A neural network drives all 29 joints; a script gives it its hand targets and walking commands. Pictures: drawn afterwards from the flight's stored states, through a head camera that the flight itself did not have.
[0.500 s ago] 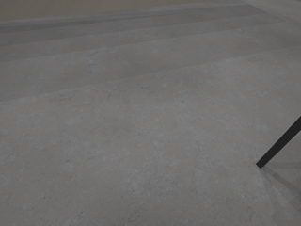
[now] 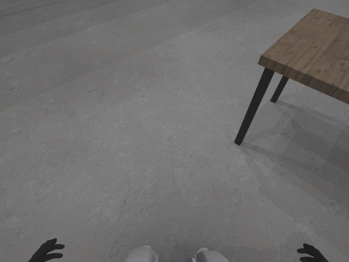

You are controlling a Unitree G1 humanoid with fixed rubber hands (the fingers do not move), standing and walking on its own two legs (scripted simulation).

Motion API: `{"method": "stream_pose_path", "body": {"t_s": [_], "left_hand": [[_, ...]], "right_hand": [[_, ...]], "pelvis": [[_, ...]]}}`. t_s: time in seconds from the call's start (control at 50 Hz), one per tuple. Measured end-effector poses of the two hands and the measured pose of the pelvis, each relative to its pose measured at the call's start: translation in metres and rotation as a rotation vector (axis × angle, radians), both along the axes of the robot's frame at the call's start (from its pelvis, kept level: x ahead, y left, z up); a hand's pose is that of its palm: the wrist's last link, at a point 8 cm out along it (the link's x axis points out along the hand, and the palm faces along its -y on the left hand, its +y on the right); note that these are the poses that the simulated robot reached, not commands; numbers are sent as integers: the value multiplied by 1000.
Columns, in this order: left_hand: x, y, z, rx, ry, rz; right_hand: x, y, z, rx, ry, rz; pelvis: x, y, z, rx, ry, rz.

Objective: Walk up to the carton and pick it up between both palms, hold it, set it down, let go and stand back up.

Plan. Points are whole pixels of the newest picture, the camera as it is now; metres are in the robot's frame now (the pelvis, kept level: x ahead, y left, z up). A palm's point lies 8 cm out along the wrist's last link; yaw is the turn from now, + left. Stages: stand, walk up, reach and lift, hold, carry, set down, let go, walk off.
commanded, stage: walk up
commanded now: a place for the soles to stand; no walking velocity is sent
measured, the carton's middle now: out of the picture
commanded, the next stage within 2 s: none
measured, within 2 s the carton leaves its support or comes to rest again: neither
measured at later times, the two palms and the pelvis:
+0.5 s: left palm (143, 193) +0.29 +0.10 -0.06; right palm out of the picture -0.02 -0.47 -0.06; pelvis +0.04 -0.12 -0.01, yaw -23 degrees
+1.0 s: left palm (224, 167) +0.39 -0.11 -0.08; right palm out of the picture -0.10 -0.57 -0.09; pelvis +0.09 -0.28 -0.03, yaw -41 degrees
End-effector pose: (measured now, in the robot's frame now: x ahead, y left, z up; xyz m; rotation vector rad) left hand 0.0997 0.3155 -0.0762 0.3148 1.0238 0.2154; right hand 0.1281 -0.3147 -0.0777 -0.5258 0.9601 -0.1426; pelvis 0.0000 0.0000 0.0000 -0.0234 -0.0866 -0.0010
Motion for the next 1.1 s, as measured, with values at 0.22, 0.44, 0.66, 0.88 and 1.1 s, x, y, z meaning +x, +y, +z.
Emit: {"method": "stream_pose_path", "body": {"t_s": [0.22,0.44,0.66,0.88,1.1], "left_hand": [[91,-78,-10,-78,31,-287],[185,-196,11,-20,-137,-518],[212,-244,-18,-35,-84,-542],[267,-367,-6,-24,-37,-791],[288,-453,-12,5,-115,-792]], "right_hand": [[-95,-61,40,-85,-53,-272],[-163,-150,18,-62,-6,-525],[-143,-145,-2,-13,-75,-528],[-222,-196,12,-49,10,-756],[-185,-297,-8,-20,-21,-821]], "pelvis": [[18,-40,10,56,-32,-220],[34,-110,-7,24,-9,-374],[69,-145,-19,40,-49,-503],[83,-225,-9,62,-55,-685],[106,-298,-23,-5,-33,-713]]}}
